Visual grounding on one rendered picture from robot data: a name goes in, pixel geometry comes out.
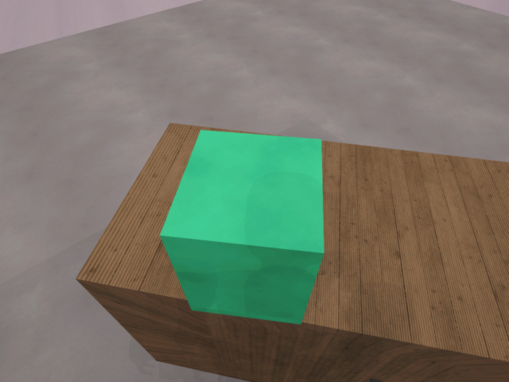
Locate pedestal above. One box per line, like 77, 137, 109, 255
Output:
76, 123, 509, 382

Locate carton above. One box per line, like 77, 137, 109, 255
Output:
160, 130, 324, 324

